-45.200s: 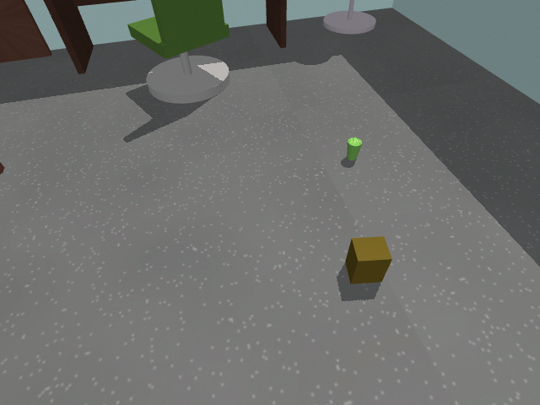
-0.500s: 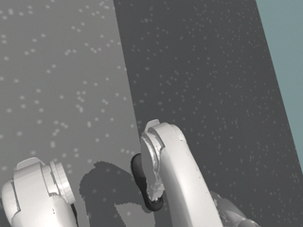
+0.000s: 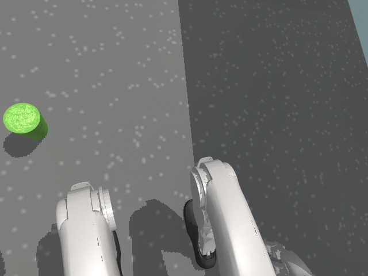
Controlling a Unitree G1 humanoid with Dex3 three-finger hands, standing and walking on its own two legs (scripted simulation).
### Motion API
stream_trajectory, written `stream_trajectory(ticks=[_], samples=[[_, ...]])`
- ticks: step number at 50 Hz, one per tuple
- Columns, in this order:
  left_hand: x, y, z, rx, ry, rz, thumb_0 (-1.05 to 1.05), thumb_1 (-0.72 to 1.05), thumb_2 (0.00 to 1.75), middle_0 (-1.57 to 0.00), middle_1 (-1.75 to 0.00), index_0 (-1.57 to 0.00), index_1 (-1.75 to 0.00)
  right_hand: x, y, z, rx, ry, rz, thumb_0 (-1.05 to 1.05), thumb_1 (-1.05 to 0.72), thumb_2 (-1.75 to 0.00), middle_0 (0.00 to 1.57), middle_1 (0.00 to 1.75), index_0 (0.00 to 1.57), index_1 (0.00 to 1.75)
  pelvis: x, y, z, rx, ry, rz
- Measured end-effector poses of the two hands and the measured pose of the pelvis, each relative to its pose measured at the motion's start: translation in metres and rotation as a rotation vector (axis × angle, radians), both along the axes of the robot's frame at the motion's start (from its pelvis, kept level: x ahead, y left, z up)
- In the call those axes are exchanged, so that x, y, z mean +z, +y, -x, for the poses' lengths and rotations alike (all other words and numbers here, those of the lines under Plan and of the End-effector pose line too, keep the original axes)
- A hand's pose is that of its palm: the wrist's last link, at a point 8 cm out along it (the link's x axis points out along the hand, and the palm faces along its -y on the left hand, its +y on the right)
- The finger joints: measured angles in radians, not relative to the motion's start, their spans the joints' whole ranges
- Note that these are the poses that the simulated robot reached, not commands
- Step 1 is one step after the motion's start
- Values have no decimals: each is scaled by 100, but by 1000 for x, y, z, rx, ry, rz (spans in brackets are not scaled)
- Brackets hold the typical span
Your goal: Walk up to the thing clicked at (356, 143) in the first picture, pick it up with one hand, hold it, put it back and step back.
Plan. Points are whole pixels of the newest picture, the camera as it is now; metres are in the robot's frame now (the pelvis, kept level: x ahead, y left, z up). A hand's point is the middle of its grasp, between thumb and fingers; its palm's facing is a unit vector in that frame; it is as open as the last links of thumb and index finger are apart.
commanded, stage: withdraw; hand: left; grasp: from above
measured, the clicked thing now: (30, 124) +0.49 +0.32 -0.29
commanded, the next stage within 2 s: home in 0.46 s
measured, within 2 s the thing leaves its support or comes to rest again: neither
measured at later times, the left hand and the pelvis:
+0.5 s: hand out of the picture +0.47 +0.32 -0.14, palm faces -0.48 -0.05 -0.87, open 13.6 cm; pelvis -0.02 +0.00 +0.01, yaw +1 degrees
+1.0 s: hand out of the picture +0.45 +0.33 -0.06, palm faces -0.34 -0.36 -0.87, open 10.4 cm; pelvis +0.00 +0.00 +0.06, yaw +3 degrees
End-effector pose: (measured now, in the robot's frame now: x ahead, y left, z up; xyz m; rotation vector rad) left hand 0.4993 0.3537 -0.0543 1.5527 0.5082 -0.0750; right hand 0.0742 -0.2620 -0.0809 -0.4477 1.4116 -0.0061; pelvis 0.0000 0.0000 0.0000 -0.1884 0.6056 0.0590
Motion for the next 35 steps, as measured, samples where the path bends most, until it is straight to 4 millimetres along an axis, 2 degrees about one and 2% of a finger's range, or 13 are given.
stream_trajectory(ticks=[5, 8, 11, 16, 23, 27, 31, 35], samples=[[40, 0, 5, 3, 90, 25, 0, -55, 103, -11, -101, -9, -102, 16, 1, -9, -6, -33, 5, 0, -92, -90, 20, 30, 21, 30, 25, 1, 5, 12, 3, -14], [50, -4, 7, -25, 132, 48, 0, -54, 102, -12, -101, -10, -102, 26, -1, -7, -3, -34, 23, 0, -92, -90, 20, 30, 21, 30, 34, 1, 9, 16, 2, -18], [51, -8, 9, -62, 150, 74, 0, -52, 101, -13, -99, -11, -101, 33, -5, 0, 1, -20, 50, 0, -92, -90, 20, 30, 21, 30, 38, 1, 11, 18, 0, -20], [35, -16, 12, -116, 146, 91, 0, -50, 100, -16, -97, -14, -99, 35, -10, 17, -6, 23, 91, 0, -92, -91, 20, 30, 21, 30, 34, 0, 15, 20, -5, -20], [-14, -28, 24, -147, 139, 85, 0, -46, 97, -19, -94, -17, -95, 20, -10, 42, -16, 83, 94, 0, -92, -90, 20, 30, 21, 30, 14, -1, 18, 14, -18, -17], [-37, -28, 26, -138, 110, 77, 0, -45, 95, -20, -93, -18, -94, 7, -7, 53, -16, 94, 83, 0, -92, -90, 20, 30, 21, 30, -1, -2, 19, 11, -32, -15], [-45, -21, 19, -94, 46, 64, 0, -43, 95, -21, -91, -20, -91, -5, -3, 58, -20, 95, 68, 0, -91, -90, 20, 30, 21, 30, -14, -3, 19, 9, -36, -14], [-41, -15, 13, -43, 2, 50, 0, -35, 95, -23, -85, -21, -86, -12, 1, 57, -40, 92, 47, 0, -91, -90, 20, 30, 21, 30, -17, -3, 16, 7, -18, -15]])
